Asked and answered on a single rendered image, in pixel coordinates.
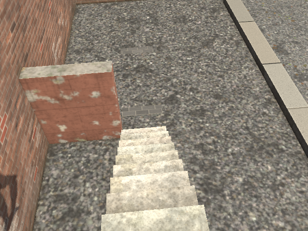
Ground stairs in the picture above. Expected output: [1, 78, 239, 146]
[101, 126, 210, 231]

